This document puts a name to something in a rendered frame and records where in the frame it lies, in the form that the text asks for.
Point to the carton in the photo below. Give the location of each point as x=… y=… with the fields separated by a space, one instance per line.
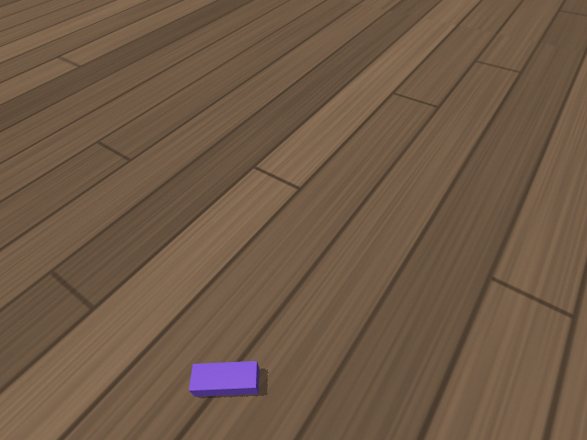
x=227 y=378

